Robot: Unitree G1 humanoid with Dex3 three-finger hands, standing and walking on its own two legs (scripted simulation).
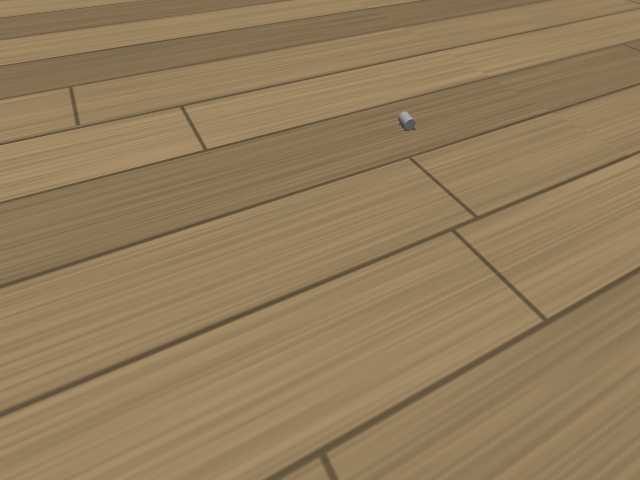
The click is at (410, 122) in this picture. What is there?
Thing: lying can
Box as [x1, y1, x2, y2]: [398, 111, 415, 129]
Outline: 404,111 399,114 398,119 406,129 410,129 413,127 415,122 410,115
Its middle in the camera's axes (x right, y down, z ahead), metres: +0.51 -0.72 +2.34
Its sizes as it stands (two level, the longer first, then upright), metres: 0.094 0.071 0.071
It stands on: the floor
